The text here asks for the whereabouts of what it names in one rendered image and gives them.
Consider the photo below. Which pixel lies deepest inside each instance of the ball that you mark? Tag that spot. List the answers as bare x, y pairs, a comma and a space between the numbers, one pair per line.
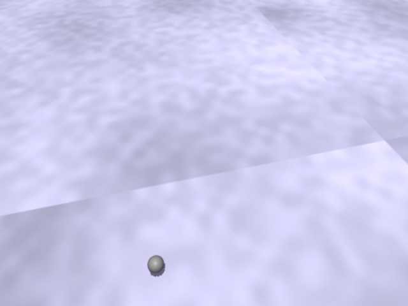
155, 264

